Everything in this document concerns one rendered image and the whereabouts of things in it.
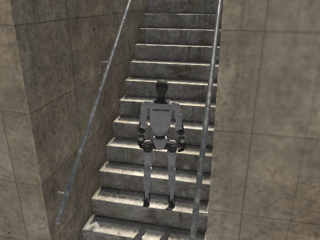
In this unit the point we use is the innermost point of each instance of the stairs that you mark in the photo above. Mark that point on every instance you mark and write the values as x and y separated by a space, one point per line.
175 44

